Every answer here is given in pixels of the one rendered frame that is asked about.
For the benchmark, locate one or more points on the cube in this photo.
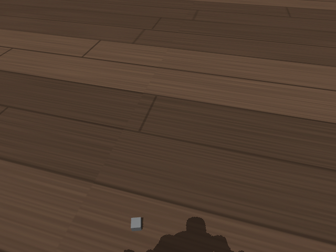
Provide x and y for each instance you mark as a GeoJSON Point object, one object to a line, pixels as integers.
{"type": "Point", "coordinates": [136, 224]}

